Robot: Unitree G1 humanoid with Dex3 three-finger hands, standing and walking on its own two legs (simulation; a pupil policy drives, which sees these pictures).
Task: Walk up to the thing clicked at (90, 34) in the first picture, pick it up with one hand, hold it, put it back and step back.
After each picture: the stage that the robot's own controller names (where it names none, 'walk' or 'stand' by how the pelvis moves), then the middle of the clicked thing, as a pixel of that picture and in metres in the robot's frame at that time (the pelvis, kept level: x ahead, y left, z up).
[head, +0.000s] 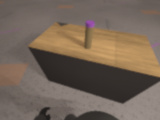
stand; (88, 36) +0.70 +0.06 +0.10
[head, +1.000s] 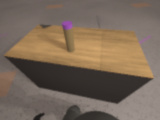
walk; (69, 38) +0.59 +0.22 +0.12
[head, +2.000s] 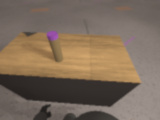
stand; (56, 48) +0.50 +0.28 +0.10
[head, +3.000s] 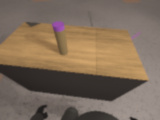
stand; (61, 40) +0.52 +0.25 +0.12
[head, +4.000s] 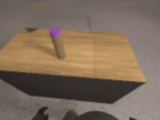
stand; (58, 45) +0.50 +0.27 +0.11
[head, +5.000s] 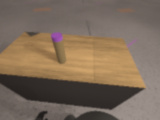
stand; (59, 50) +0.48 +0.26 +0.10
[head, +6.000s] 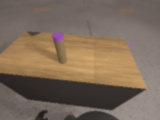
stand; (60, 49) +0.48 +0.25 +0.10
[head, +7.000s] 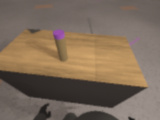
rise first; (61, 47) +0.50 +0.25 +0.10
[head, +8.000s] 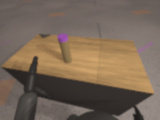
rise first; (65, 50) +0.50 +0.26 +0.10
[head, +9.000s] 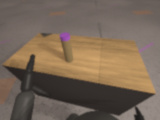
go down; (67, 49) +0.50 +0.25 +0.11
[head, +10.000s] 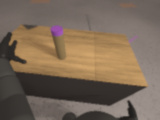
go down; (59, 45) +0.50 +0.23 +0.12
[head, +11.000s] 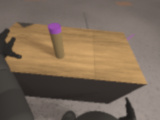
go down; (57, 43) +0.50 +0.23 +0.12
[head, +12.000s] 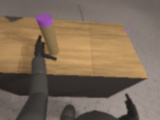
close in; (50, 38) +0.49 +0.25 +0.16
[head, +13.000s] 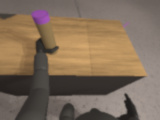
lift; (47, 36) +0.49 +0.24 +0.16
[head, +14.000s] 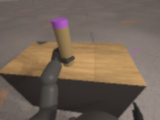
lift; (64, 45) +0.34 +0.16 +0.30
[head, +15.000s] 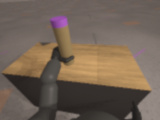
hold; (64, 44) +0.33 +0.17 +0.31
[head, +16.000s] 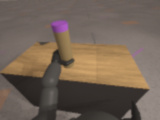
hold; (64, 47) +0.33 +0.16 +0.29
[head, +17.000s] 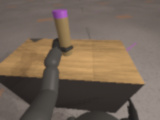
crouch; (64, 35) +0.43 +0.17 +0.30
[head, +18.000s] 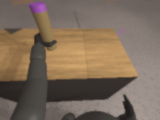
lower; (45, 30) +0.51 +0.24 +0.23
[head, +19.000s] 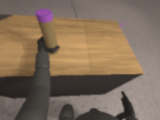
lower; (49, 35) +0.50 +0.23 +0.16
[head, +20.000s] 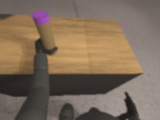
lower; (47, 37) +0.49 +0.24 +0.16
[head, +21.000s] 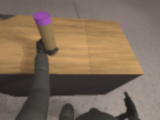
lower; (48, 38) +0.49 +0.24 +0.16
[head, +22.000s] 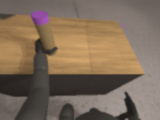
lower; (46, 37) +0.49 +0.25 +0.16
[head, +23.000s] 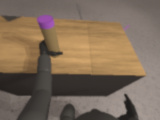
open; (51, 40) +0.47 +0.23 +0.16
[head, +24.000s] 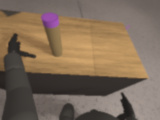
sink last; (54, 39) +0.47 +0.22 +0.16
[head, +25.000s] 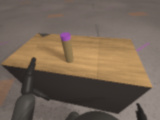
sink last; (67, 49) +0.50 +0.24 +0.12
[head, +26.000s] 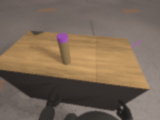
stand; (64, 51) +0.47 +0.23 +0.11
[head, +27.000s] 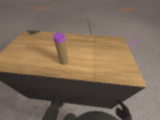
stand; (61, 50) +0.47 +0.24 +0.11
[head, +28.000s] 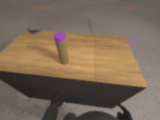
stand; (62, 50) +0.47 +0.24 +0.11
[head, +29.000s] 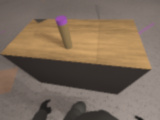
walk; (65, 34) +0.58 +0.24 +0.12
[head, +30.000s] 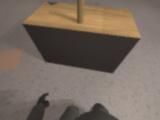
walk; (80, 10) +0.95 +0.17 +0.13
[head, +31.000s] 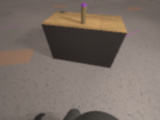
walk; (83, 14) +1.26 +0.22 +0.12
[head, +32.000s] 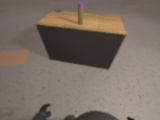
stand; (80, 14) +1.19 +0.20 +0.10
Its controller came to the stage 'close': yes
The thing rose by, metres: 0.21
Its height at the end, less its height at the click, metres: +0.00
